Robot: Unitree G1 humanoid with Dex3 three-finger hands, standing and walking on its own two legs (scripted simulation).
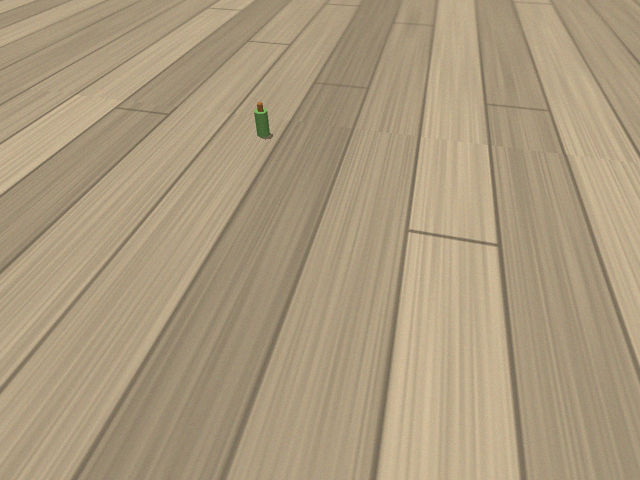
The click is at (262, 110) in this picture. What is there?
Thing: necked bottle
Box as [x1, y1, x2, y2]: [254, 102, 269, 136]
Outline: 258,102 257,107 254,110 257,134 259,136 266,136 269,134 266,109 262,107 262,104
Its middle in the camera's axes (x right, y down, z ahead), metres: -0.35 -0.73 +2.31
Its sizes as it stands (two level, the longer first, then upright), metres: 0.078 0.078 0.211
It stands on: the floor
